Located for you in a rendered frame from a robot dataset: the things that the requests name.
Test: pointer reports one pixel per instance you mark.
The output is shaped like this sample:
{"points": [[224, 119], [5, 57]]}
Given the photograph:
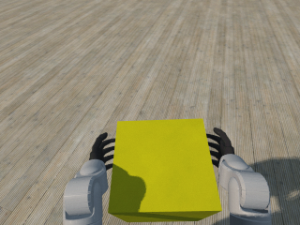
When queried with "carton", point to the carton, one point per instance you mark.
{"points": [[162, 171]]}

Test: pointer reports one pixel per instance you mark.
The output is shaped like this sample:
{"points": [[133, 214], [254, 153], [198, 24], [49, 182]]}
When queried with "robot right forearm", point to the robot right forearm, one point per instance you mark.
{"points": [[248, 192]]}

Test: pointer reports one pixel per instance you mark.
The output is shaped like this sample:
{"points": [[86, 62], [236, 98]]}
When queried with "left robot hand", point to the left robot hand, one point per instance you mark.
{"points": [[98, 152]]}

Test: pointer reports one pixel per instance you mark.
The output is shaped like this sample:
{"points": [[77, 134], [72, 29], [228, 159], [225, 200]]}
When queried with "right robot hand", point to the right robot hand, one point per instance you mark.
{"points": [[223, 145]]}

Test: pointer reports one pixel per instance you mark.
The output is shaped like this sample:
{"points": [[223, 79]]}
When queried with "robot left forearm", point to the robot left forearm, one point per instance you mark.
{"points": [[82, 199]]}

